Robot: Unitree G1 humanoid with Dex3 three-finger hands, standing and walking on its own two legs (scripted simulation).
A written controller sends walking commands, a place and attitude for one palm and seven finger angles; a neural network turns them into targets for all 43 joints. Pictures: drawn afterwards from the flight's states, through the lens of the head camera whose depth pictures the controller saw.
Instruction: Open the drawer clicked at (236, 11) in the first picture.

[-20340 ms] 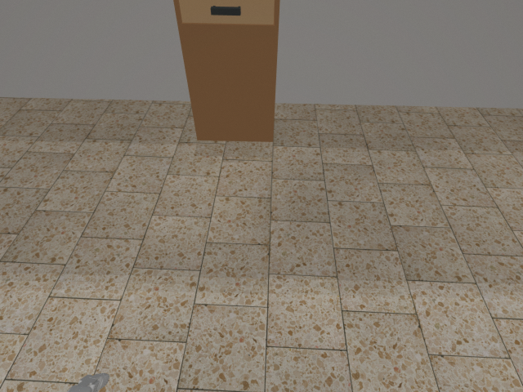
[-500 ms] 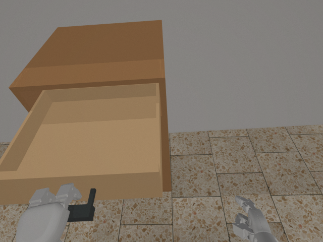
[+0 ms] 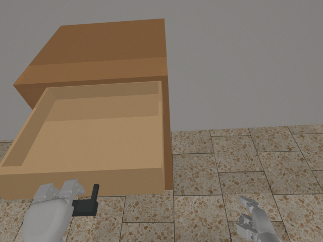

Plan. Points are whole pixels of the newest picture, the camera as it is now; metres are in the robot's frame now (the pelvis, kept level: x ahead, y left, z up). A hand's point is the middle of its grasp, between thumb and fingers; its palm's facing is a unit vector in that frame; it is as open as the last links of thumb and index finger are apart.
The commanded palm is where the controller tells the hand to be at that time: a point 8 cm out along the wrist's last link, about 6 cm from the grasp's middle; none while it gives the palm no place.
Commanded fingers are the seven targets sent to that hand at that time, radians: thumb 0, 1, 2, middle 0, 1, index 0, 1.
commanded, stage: lift the hand off the handle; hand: left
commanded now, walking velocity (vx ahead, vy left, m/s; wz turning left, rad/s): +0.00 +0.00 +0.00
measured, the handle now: (69, 198) +0.20 +0.25 +0.03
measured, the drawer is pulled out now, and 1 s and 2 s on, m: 0.30 0.29 0.29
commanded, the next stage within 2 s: draw the hand back to the body in 1.24 s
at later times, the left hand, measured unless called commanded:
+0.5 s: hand (52, 211) +0.16 +0.25 +0.07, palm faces +0.04 -0.12 -0.99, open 13.2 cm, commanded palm +0.13 +0.24 +0.15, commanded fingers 0.00 -0.50 0.30 -0.30 -1.20 -0.30 -1.20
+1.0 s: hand (33, 176) +0.19 +0.26 +0.16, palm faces +0.15 -0.13 -0.98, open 13.8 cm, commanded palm +0.13 +0.25 +0.22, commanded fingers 0.00 -0.50 0.30 -0.30 -1.20 -0.30 -1.20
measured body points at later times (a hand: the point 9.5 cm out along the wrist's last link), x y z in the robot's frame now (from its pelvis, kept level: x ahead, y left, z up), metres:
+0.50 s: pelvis +0.01 +0.01 +0.02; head +0.00 -0.03 +0.47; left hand +0.15 +0.25 +0.13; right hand +0.24 -0.19 -0.06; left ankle -0.01 +0.12 -0.70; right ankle +0.01 -0.09 -0.70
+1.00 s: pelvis +0.02 +0.03 +0.03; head +0.00 -0.02 +0.48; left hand +0.17 +0.26 +0.22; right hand +0.26 -0.16 -0.04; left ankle -0.01 +0.12 -0.70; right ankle +0.01 -0.09 -0.70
